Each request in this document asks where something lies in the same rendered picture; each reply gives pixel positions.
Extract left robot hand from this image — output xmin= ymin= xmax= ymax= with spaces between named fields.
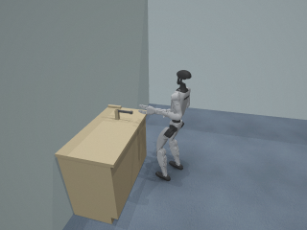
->
xmin=138 ymin=104 xmax=155 ymax=115

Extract counter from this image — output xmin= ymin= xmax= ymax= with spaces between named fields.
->
xmin=55 ymin=104 xmax=147 ymax=224

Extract robot right upper arm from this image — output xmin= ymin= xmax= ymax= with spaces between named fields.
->
xmin=186 ymin=87 xmax=191 ymax=108

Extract robot left upper arm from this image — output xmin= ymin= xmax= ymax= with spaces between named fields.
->
xmin=171 ymin=92 xmax=182 ymax=119

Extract robot left shin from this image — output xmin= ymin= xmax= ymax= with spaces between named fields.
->
xmin=156 ymin=150 xmax=167 ymax=176

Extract tap lever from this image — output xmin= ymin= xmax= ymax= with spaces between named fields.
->
xmin=117 ymin=109 xmax=133 ymax=115

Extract robot right thigh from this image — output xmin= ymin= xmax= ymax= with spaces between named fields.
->
xmin=169 ymin=122 xmax=184 ymax=148

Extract robot left forearm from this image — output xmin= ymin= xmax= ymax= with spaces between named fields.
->
xmin=155 ymin=108 xmax=180 ymax=121

